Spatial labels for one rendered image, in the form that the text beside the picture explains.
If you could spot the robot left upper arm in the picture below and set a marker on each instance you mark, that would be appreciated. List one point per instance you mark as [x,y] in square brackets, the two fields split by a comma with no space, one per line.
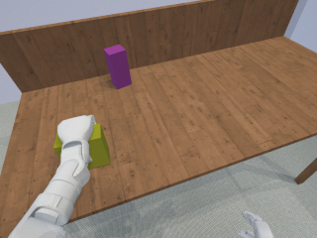
[37,228]

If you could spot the table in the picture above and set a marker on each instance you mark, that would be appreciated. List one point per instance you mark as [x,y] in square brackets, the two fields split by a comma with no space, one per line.
[214,83]

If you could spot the right robot hand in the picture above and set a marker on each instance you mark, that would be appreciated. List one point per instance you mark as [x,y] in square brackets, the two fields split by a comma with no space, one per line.
[261,229]

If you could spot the sponge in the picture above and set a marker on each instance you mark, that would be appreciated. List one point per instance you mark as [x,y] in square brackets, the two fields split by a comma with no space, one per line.
[98,148]

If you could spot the left robot hand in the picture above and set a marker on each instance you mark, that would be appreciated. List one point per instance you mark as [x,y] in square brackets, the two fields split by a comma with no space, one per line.
[76,127]

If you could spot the robot left forearm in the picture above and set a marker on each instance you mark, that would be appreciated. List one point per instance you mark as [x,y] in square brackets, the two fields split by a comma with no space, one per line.
[55,204]

